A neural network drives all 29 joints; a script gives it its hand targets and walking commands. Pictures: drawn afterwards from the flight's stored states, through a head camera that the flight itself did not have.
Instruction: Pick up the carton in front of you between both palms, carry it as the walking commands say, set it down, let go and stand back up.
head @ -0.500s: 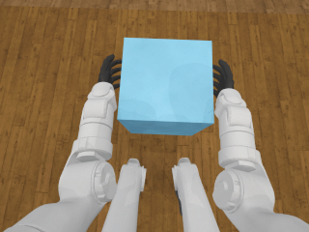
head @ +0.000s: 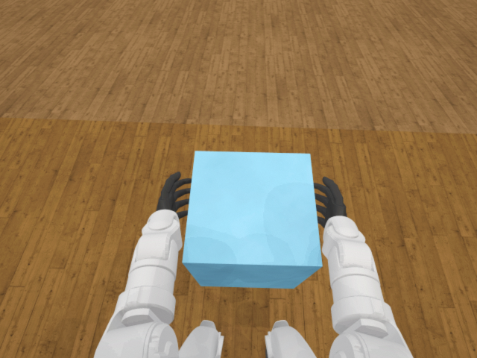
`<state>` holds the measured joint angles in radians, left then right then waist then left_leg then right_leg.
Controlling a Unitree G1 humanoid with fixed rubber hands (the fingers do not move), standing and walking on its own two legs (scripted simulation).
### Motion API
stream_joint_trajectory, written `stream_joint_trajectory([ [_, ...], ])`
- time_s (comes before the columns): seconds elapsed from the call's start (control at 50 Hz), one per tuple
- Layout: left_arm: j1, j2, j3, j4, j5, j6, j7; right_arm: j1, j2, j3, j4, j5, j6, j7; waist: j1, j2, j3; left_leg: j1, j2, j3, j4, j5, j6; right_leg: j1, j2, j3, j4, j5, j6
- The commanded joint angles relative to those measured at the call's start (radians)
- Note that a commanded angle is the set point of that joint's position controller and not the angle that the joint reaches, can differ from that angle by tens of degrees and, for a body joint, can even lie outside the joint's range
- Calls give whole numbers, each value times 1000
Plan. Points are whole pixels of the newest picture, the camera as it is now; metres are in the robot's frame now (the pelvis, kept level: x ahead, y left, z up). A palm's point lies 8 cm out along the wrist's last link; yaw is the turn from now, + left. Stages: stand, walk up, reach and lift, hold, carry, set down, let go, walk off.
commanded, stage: reach and lift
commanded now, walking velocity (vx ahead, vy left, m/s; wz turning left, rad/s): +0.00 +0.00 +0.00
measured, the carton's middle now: (249, 227) +0.36 -0.01 -0.10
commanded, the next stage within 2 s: hold in 1.38 s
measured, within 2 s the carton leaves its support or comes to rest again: neither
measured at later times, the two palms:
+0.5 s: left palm (144, 209) +0.31 +0.15 +0.09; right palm (358, 213) +0.31 -0.15 +0.09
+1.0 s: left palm (142, 204) +0.31 +0.15 +0.10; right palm (361, 207) +0.31 -0.15 +0.10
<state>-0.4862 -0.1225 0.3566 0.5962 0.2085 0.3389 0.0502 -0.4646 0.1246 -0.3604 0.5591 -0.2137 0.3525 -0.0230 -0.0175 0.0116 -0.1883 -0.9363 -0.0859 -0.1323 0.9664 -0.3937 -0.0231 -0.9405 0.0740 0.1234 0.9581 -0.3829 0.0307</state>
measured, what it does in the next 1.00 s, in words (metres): rises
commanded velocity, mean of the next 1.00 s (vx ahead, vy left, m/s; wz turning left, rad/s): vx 0.00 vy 0.00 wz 0.00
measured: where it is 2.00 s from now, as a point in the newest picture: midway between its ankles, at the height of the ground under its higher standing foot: outside the picture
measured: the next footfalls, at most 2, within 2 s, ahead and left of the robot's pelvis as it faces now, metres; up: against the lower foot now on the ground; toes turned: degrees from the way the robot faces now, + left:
none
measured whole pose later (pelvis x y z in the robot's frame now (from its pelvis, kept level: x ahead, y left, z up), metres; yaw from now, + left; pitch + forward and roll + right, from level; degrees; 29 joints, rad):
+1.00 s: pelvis +0.02 +0.00 +0.07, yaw +0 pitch -4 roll +0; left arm -0.30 -0.16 0.28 0.36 0.29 0.63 0.00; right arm -0.30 0.16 -0.27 0.34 -0.29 0.64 0.01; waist 0.00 0.00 0.00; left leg -0.14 -0.04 -0.14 0.43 -0.22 -0.01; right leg -0.14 0.04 0.13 0.42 -0.21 0.01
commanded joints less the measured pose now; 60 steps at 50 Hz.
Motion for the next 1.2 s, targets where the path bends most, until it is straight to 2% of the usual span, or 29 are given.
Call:
stream_joint_trajectory([
  [0.0, -468, -1053, -586, 23, -135, 0, -247, -486, 1027, 597, 19, 140, -4, 233, -3, -1, -499, 387, -41, 57, -198, 311, 8, 432, 48, -63, -182, 322, -18],
  [0.16, -316, -1036, -636, -60, -150, 69, -258, -332, 1015, 655, -65, 155, 63, 237, 2, -8, -343, 607, -21, 42, -380, 425, 10, 656, 29, -47, -368, 432, -16],
  [0.28, -238, -1023, -696, -167, -175, 154, -267, -257, 1004, 707, -162, 179, 147, 243, 8, -8, -228, 740, -8, 44, -500, 443, 5, 791, 20, -44, -487, 448, -13],
  [0.36, -218, -1006, -676, -197, -170, 214, -276, -231, 996, 687, -181, 174, 206, 251, 13, -6, -98, 769, -4, 47, -562, 361, 8, 820, 16, -47, -547, 369, -14],
  [0.46, -273, -990, -591, -149, -133, 249, -296, -282, 978, 599, -133, 135, 240, 265, 11, -8, 28, 744, 2, 55, -592, 198, 19, 792, 10, -52, -577, 206, -24],
  [0.56, -386, -1015, -597, -162, -146, 242, -311, -389, 1009, 606, -145, 142, 235, 275, 9, -10, -29, 756, 4, 60, -579, 180, 25, 814, 8, -57, -563, 190, -27],
  [0.68, -407, -1021, -599, -157, -146, 245, -309, -421, 1012, 616, -149, 145, 237, 277, 15, -8, -63, 775, 2, 63, -581, 185, 23, 833, 8, -61, -562, 190, -23],
  [1.18, -240, -977, -657, -312, -178, 305, -294, -253, 970, 667, -293, 180, 294, 262, 14, -8, -70, 888, -9, 54, -623, 422, 5, 931, 22, -48, -606, 428, -10],
])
